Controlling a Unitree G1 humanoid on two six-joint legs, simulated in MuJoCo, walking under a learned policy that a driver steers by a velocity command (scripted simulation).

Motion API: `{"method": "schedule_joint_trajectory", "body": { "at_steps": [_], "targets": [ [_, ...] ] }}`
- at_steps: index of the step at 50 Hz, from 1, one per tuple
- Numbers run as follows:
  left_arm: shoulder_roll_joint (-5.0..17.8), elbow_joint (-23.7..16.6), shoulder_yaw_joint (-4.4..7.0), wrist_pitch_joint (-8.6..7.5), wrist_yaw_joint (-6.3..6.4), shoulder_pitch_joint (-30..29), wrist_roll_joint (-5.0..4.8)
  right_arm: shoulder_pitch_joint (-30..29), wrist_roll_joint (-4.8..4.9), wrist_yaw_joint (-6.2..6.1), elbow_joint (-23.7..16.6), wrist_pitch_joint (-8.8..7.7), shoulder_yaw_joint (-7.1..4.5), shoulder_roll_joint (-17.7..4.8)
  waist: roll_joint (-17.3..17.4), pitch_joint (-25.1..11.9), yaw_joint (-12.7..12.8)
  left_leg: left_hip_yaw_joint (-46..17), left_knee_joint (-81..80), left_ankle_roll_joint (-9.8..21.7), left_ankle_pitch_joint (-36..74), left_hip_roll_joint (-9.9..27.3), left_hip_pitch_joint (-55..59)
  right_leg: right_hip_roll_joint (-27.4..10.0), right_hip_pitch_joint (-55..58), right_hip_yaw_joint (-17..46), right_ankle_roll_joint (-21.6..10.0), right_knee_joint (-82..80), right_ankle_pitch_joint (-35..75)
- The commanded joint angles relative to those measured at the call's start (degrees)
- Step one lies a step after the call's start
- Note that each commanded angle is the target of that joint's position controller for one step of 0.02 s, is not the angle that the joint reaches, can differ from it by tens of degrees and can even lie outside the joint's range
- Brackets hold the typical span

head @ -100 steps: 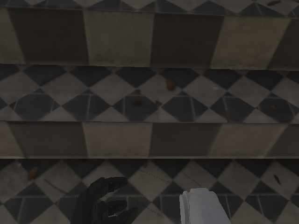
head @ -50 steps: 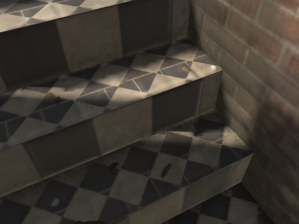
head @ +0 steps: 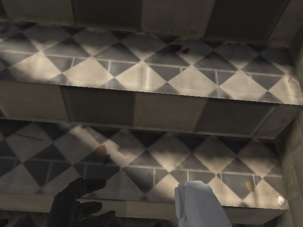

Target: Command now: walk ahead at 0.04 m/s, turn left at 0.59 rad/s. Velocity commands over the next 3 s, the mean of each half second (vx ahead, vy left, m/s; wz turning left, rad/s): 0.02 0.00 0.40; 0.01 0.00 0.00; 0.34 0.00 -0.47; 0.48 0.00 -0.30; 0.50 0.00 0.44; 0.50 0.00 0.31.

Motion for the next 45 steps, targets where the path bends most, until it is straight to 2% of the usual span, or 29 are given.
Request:
{"method": "schedule_joint_trajectory", "body": {
  "at_steps": [1,2,3,4,5,6,7,8,9,10,12,14,15,24,28,32,33,34,35,36,37,38,39,40,41,42,43,44,45],
  "targets": [
    [0.28,-13.82,-1.15,-0.08,0.18,-17.62,-1.76,4.65,0.08,-1.29,-1.95,1.48,-3.75,-13.68,14.57,-7.94,-1.41,-11.21,-14.43,11.7,41.67,15.81,15.78,-1.45,-0.4,-0.74,-1.98,-23.4,-17.07],
    [-2.03,-12.64,-1.43,0.31,0.25,-12.18,-3.05,1.51,-1.67,-1.59,-2.42,3.5,-3.97,-11.71,18.93,-10.4,2.38,-5.41,-15.2,10.23,49.77,14.34,5.69,-0.07,18.64,-1.63,-4.7,-32.17,-21.98],
    [-0.12,-8.85,-0.32,0.33,1.05,-1.54,-4.79,-1.4,-1.63,-1.01,-4.03,5.14,-4.01,-12.27,19.12,-14.89,6.04,-1.82,-12.84,7.62,61.91,12.35,1.28,2.57,35.99,-2.41,-5.64,-39.34,-24.16],
    [2.41,-3.36,1.54,-0.83,1.31,6.71,-6.68,-1.0,0.57,0.49,-4.14,4.57,-4.14,-13.52,19.47,-22.06,8.33,4.22,-5.42,7.33,86.87,11.09,6.76,5.86,44.53,-6.94,-5.56,-45.43,-19.95],
    [6.26,-1.49,3.37,-2.58,1.49,13.45,-5.97,-4.62,2.06,2.18,-5.15,3.32,-4.39,-13.49,16.35,-28.09,12.12,5.71,5.45,5.59,86.34,8.7,4.36,4.83,55.48,1.34,-6.35,-52.78,-8.46],
    [13.99,0.12,5.68,-3.48,2.14,19.17,-3.07,-10.97,3.63,3.74,-11.61,3.44,-3.88,-9.73,-6.87,-33.62,15.12,6.48,23.39,0.31,54.43,0.75,-11.36,-9.05,67.33,28.38,-11.57,-66.22,7.13],
    [16.61,0.43,6.36,-2.72,2.54,14.57,-1.93,-12.22,-0.16,4.69,-12.84,3.74,-2.73,-5.97,-24.7,-35.53,12.72,8.27,52.46,-2.37,-1.69,-4.84,-18.06,-18.41,63.19,51.2,-18.79,-83.46,13.93],
    [12.27,1.34,6.07,-2.75,2.21,9.14,-3.14,-9.77,-2.62,5.58,-12.41,3.73,-1.54,-1.67,-18.1,-31.55,8.66,0.85,68.08,-1.6,-2.63,-4.11,-22.02,-14.89,57.24,47.6,-17.79,-82.2,0.2],
    [7.3,3.63,5.42,-2.49,2.4,5.12,-4.24,-9.79,-1.98,5.82,-12.49,4.69,-0.8,-0.26,-8.27,-21.92,4.57,0.84,69.13,-0.57,1.73,-2.37,-27.25,-13.55,51.2,39.23,-15.8,-77.8,-16.36],
    [2.53,4.94,4.18,-1.88,2.61,-0.37,-5.09,-7.53,-2.5,5.48,-11.31,6.18,-0.48,-0.37,-3.39,-12.03,1.28,5.79,69.96,-0.86,4.82,-0.1,-28.13,-11.75,41.05,31.18,-14.38,-74.09,-16.14],
    [0.41,6.72,3.2,-2.45,2.45,-0.94,-4.17,-4.98,-3.26,4.64,-8.84,8.01,0.55,0.1,2.71,-7.67,0.48,7.36,71.32,-0.58,9.49,-1.02,-28.66,-9.68,36.53,22.53,-12.5,-69.87,-13.52],
    [2.41,6.73,3.04,-3.71,1.79,0.04,-4.35,-5.55,-2.47,3.87,-8.63,9.89,0.26,-0.69,2.09,-5.6,-0.03,8.65,75.2,-1.02,13.65,-2.81,-26.97,-9.63,32.53,18.34,-11.08,-69.77,-4.92],
    [3.78,6.58,3.5,-4.48,1.58,-0.09,-4.55,-5.11,-2.83,3.37,-8.59,10.11,0.21,-0.2,-1.72,-5.59,-0.15,8.04,80.08,-0.87,14.53,-3.77,-28.74,-9.76,33.0,17.96,-11.44,-70.32,-4.6],
    [7.39,3.03,3.97,-5.18,3.04,-1.16,-4.4,-8.85,-1.76,2.77,-8.61,12.38,0.15,-1.1,-4.14,-8.81,0.98,10.83,72.56,-3.06,17.51,-0.37,-27.16,-13.54,36.91,17.02,-11.34,-69.52,-3.22],
    [6.68,4.0,4.09,-5.29,4.22,-1.61,-2.8,-4.98,-0.92,3.49,-6.13,11.85,1.28,0.6,-7.4,-9.87,0.8,14.78,43.2,0.07,15.1,7.38,-21.11,-12.83,40.74,16.38,-10.72,-66.91,-2.74],
    [6.53,2.9,4.46,-2.43,5.21,4.01,-2.26,-4.84,-0.1,4.21,-3.57,9.76,1.73,-0.08,-10.69,-11.12,4.34,20.85,2.23,4.09,20.0,11.78,-9.18,-11.27,45.84,16.4,-9.13,-63.45,10.76],
    [6.98,3.23,4.34,-0.77,5.13,4.39,-2.08,-4.43,0.01,4.22,-4.11,8.31,2.55,1.78,-7.43,-9.03,2.86,25.12,-11.16,3.41,15.01,8.4,-11.12,-8.44,51.15,10.51,-8.03,-60.41,12.7],
    [6.56,2.6,4.57,0.44,5.55,6.8,-2.87,-3.24,0.22,4.09,-1.16,7.53,2.34,1.4,-1.19,-8.52,4.25,29.57,-22.51,3.1,31.79,7.05,-7.3,-7.11,52.72,6.12,-7.25,-53.28,21.67],
    [5.05,2.7,4.46,1.56,5.48,9.77,-2.76,-0.88,0.37,3.68,0.85,7.13,2.63,1.86,1.76,-9.31,5.8,29.36,-28.06,2.69,35.07,6.27,-1.77,-4.66,52.19,4.71,-7.7,-46.15,28.29],
    [2.12,2.41,4.52,1.81,4.69,9.72,-2.85,3.12,-0.08,3.35,1.7,5.78,3.16,1.94,7.82,-9.9,5.78,24.99,-25.1,3.3,42.06,8.79,4.35,-1.94,45.16,0.21,-6.96,-31.75,18.63],
    [-2.65,1.87,4.37,1.48,3.79,11.69,-4.23,4.42,-0.53,3.88,1.73,3.79,3.77,-1.96,21.5,-12.61,7.77,15.11,-10.69,5.25,91.32,18.48,15.59,3.16,28.78,-5.04,-3.86,-11.72,-15.15],
    [-2.02,3.46,4.5,-0.63,2.66,11.98,-6.13,8.42,-0.58,4.75,2.63,2.01,2.54,-6.61,23.71,-13.75,6.65,16.29,1.55,7.91,118.12,22.78,26.19,5.77,16.74,-8.78,-1.82,-1.81,-27.64],
    [-1.79,3.64,4.14,-2.43,2.2,9.85,-6.79,11.33,-0.82,4.54,2.46,1.7,1.89,-7.3,19.72,-17.05,4.09,16.82,0.33,10.03,118.6,24.75,29.87,3.96,13.57,-7.3,-1.26,1.45,-26.63],
    [-2.88,1.71,3.13,-2.67,2.17,3.6,-5.37,4.67,-2.11,3.26,0.74,3.26,1.99,-7.27,15.62,-14.88,5.93,19.87,-3.35,12.89,101.55,22.48,24.6,3.28,14.91,-6.11,-1.65,-0.93,-19.68],
    [-3.22,0.69,2.0,-2.42,2.02,2.95,-4.11,-2.9,-1.92,1.91,-1.45,3.99,2.25,-7.04,16.48,-12.52,9.27,22.83,-6.45,11.55,96.97,20.91,17.29,0.84,21.73,-6.97,-2.7,-15.24,-18.99],
    [-2.48,0.32,1.11,-1.89,1.69,2.87,-3.92,-7.53,-0.56,0.41,-3.18,4.31,2.11,-7.82,17.02,-11.46,11.11,24.18,-9.41,10.71,95.35,20.55,12.56,2.74,29.85,-7.76,-4.05,-32.29,-26.63],
    [-1.0,1.78,1.13,0.06,1.67,1.95,-5.15,-4.88,0.46,-0.73,-2.03,5.17,1.86,-8.74,12.85,-14.95,8.9,22.9,-12.88,10.26,81.48,20.13,14.77,8.32,33.58,-10.36,-4.34,-38.15,-35.16],
    [-1.47,2.6,1.0,0.63,1.78,6.13,-4.85,-0.29,0.69,-1.46,-2.1,4.68,1.58,-9.46,18.77,-12.99,8.0,23.08,-8.97,10.56,90.99,24.34,15.44,8.38,35.63,-8.27,-5.44,-39.99,-39.78],
    [-0.48,4.47,1.15,0.54,2.35,11.61,-4.5,1.85,1.52,-1.54,-1.26,4.04,1.59,-9.39,19.32,-14.85,9.2,23.79,-3.39,9.36,95.94,25.76,14.01,8.46,40.71,-4.69,-7.87,-41.58,-32.43]
  ]
}}
Next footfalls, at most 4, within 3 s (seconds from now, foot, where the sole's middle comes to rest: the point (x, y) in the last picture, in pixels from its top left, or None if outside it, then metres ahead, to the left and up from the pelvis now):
0.08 right None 0.18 -0.16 -0.58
0.72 left None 0.05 0.16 -0.78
0.88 right None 0.14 -0.06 -0.57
1.60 right None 0.18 -0.07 -0.58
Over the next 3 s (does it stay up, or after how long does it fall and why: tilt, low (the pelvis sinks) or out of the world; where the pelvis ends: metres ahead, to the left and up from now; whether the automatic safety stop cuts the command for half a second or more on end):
stays up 0.81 0.00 0.64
